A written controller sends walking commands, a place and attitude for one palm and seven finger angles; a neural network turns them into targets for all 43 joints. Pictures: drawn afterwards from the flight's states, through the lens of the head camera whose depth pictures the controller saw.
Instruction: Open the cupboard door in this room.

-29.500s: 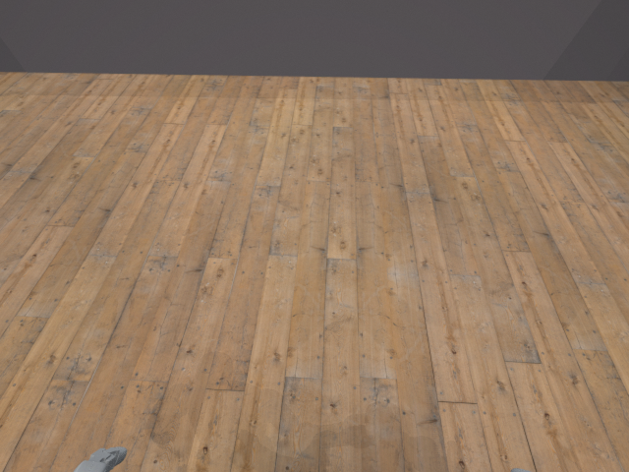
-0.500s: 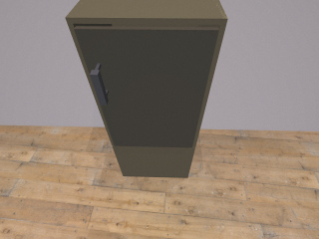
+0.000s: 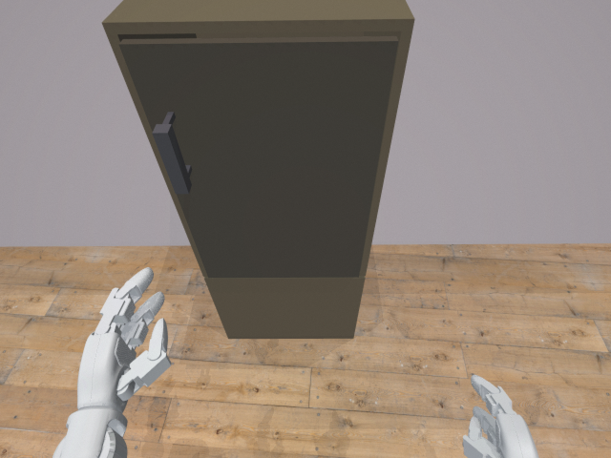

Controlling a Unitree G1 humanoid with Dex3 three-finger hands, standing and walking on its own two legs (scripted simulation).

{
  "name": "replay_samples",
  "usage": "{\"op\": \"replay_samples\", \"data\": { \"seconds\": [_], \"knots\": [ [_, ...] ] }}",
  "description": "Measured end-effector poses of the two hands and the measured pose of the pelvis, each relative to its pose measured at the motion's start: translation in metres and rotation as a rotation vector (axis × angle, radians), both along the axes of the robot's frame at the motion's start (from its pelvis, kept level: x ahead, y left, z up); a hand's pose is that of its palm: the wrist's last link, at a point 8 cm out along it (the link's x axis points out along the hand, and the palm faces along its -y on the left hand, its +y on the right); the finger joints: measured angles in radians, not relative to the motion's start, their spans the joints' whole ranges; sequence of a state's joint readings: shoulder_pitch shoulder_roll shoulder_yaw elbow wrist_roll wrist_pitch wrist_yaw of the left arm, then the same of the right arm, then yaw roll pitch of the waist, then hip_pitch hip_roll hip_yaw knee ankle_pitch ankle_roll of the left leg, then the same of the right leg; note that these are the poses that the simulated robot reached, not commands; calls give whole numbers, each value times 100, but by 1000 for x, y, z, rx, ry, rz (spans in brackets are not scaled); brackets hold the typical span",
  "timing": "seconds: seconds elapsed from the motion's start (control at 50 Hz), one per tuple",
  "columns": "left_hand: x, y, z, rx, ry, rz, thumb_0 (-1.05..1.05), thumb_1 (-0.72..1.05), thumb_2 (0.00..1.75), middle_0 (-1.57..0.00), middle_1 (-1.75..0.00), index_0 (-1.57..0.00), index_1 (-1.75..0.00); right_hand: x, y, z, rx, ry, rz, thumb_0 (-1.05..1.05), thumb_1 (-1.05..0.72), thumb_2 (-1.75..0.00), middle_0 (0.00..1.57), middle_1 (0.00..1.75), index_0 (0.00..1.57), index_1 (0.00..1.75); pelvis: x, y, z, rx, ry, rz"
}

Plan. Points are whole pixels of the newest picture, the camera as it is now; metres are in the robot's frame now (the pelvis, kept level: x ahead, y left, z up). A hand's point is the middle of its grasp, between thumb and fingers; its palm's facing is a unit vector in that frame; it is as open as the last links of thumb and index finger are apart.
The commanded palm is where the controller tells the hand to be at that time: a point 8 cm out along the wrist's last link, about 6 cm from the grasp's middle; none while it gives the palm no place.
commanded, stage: raise the hand with hooked fingers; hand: left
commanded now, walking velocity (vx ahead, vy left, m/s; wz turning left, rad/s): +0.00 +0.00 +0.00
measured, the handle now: (176, 153) +0.57 +0.24 +0.09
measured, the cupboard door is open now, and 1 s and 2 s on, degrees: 0 0 0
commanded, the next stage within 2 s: move the hooked fingers beside the handle in 1.84 s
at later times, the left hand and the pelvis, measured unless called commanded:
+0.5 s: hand (135, 382) +0.21 +0.22 +0.02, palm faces -0.07 -1.00 -0.04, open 10.6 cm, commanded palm +0.17 +0.29 +0.03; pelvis -0.04 +0.02 -0.03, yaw +1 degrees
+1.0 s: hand (58, 332) +0.24 +0.29 +0.08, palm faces +0.09 -0.99 -0.08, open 13.4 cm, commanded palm +0.21 +0.34 +0.08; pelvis -0.01 +0.04 -0.01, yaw +1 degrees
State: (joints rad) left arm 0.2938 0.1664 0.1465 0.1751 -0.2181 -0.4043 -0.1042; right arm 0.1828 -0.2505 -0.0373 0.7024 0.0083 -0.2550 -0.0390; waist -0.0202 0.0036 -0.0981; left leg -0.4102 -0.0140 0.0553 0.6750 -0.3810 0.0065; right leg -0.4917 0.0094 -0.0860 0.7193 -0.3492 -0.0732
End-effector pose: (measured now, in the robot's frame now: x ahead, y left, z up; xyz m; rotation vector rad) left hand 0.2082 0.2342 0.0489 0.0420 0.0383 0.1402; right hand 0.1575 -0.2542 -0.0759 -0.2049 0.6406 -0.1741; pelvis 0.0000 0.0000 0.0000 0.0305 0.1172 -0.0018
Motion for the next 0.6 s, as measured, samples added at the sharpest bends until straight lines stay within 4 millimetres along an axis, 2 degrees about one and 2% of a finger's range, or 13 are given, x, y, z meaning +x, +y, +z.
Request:
{"op": "replay_samples", "data": {
  "seconds": [0.04, 0.1, 0.18, 0.24, 0.3, 0.36, 0.4, 0.46, 0.52, 0.6],
  "knots": [
    [-11, -6, -6, -6, -70, -93, 1, 75, 82, -21, -40, -20, -40, 17, -4, 11, -21, -83, 37, 1, -91, -90, 20, 29, 20, 30, -8, -2, -10, 3, 20, -7],
    [-42, -7, -36, -26, -1, -167, 0, 69, 80, -22, -44, -21, -45, 35, -6, 21, -53, -164, 79, 1, -91, -90, 20, 29, 20, 30, -16, -3, -23, 5, 44, -6],
    [-85, 11, -75, -78, 139, -70, 1, 59, 76, -23, -50, -22, -50, 47, 1, 21, -89, -192, 122, 1, -91, -90, 20, 29, 20, 30, -26, -2, -37, -6, 65, 17],
    [-98, 29, -74, -47, 100, 35, 1, 52, 73, -24, -54, -23, -55, 45, 15, 9, -96, -166, 158, 0, -91, -90, 20, 29, 20, 30, -32, -1, -44, -28, 70, 37],
    [-88, 36, -48, 17, -43, 30, 2, 45, 70, -24, -59, -23, -59, 33, 34, -9, -70, -118, 187, 1, -91, -90, 20, 29, 20, 30, -36, 2, -48, -49, 66, 52],
    [-61, 31, -24, 60, -142, -88, 2, 38, 67, -24, -63, -23, -64, 13, 52, -28, -18, -60, 192, 1, -91, -90, 20, 29, 20, 30, -40, 7, -49, -64, 58, 59],
    [-41, 28, -18, 69, -129, -178, 1, 33, 65, -24, -66, -23, -67, -4, 62, -36, 22, -17, 167, 1, -91, -90, 20, 30, 21, 30, -41, 10, -46, -64, 56, 53],
    [-18, 31, -22, 32, -9, -237, 1, 26, 62, -25, -71, -24, -71, -30, 68, -40, 67, 41, 103, 1, -90, -89, 21, 30, 21, 30, -40, 15, -38, -57, 52, 35],
    [-12, 43, -23, -18, 83, -183, 1, 19, 59, -26, -75, -25, -76, -50, 67, -36, 77, 73, 44, 1, -90, -89, 21, 30, 21, 30, -35, 21, -29, -48, 48, 16],
    [-21, 65, -10, -1, 55, -59, 1, 10, 55, -26, -81, -26, -82, -61, 57, -28, 39, 93, 22, 1, -90, -89, 21, 30, 21, 30, -29, 28, -22, -47, 43, 7]
  ]
}}
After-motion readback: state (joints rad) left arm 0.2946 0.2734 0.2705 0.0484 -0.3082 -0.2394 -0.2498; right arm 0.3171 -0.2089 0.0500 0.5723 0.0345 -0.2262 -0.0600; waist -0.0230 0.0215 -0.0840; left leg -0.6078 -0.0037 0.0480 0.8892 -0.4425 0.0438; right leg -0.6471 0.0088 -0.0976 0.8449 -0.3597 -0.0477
